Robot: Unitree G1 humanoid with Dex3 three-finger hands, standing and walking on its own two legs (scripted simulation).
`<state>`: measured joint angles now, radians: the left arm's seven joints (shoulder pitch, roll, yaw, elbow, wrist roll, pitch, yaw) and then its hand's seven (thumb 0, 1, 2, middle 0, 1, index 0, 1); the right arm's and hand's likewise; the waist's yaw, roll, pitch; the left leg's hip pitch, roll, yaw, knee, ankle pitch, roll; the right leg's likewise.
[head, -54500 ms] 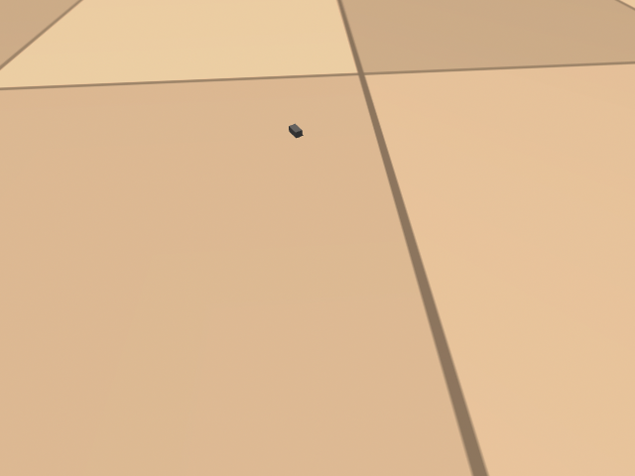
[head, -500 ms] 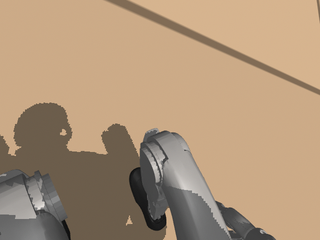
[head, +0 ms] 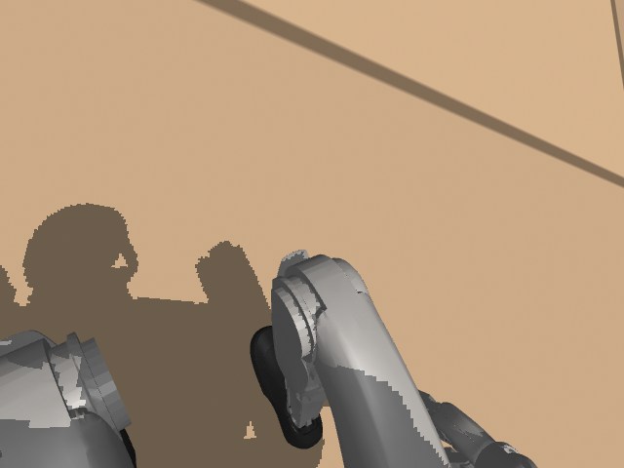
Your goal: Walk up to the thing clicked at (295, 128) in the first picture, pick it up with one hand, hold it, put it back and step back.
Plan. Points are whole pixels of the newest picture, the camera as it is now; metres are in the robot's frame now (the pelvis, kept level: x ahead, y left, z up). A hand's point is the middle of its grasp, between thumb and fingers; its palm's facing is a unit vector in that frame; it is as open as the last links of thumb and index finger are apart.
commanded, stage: open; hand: left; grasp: from above
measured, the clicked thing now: out of the picture +0.44 +0.36 -0.28
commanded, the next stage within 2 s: withdraw in 0.16 s
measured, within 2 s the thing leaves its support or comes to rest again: neither
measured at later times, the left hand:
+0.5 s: hand out of the picture +0.45 +0.36 -0.22, palm faces -0.34 -0.14 -0.93, open 13.7 cm
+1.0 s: hand out of the picture +0.41 +0.37 -0.08, palm faces -0.48 -0.14 -0.87, open 13.9 cm
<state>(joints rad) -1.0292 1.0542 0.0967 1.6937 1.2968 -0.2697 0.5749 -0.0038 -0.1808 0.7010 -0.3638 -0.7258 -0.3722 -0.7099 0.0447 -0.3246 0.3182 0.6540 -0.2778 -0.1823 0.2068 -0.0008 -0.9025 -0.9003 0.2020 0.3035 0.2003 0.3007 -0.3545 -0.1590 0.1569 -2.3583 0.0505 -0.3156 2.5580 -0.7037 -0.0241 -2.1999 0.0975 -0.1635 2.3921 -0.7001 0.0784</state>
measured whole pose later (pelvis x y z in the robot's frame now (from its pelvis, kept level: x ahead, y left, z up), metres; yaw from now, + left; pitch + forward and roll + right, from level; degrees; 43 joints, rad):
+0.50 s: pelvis +0.00 +0.00 +0.00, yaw +0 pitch +27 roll -15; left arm -1.00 1.02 0.14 1.58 1.29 -0.23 0.58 0.00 -0.43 0.91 -0.14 -0.96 -0.15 -0.94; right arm 0.08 -0.32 0.29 0.66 -0.27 -0.19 0.22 0.00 -0.90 -0.90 0.20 0.30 0.20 0.30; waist -0.34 -0.15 0.13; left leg -2.36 0.05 -0.31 2.55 -0.70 -0.03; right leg -2.21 0.09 -0.16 2.39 -0.70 0.07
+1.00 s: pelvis -0.01 -0.01 +0.05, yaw +7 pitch +32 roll -10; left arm -0.96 0.80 0.01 1.29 1.15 -0.16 0.14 0.00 -0.47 0.97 -0.11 -0.98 -0.11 -0.97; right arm 0.14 -0.31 0.11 0.64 -0.11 0.00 0.15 0.00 -0.90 -0.90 0.20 0.30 0.20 0.30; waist -0.22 0.00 -0.04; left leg -2.27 0.04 -0.19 2.32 -0.63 -0.02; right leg -2.14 0.04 -0.09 2.24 -0.68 0.05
